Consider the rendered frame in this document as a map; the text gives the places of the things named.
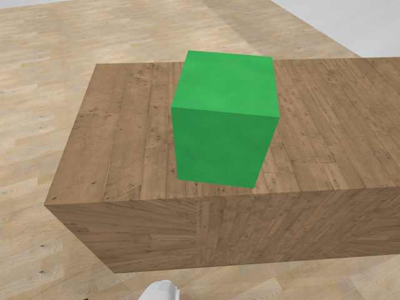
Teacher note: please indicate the carton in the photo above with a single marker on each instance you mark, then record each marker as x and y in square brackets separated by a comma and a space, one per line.
[224, 115]

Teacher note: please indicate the pedestal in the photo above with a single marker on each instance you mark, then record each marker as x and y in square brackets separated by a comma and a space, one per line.
[329, 186]

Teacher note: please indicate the left robot thigh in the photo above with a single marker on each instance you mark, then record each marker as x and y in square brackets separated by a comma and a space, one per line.
[161, 290]

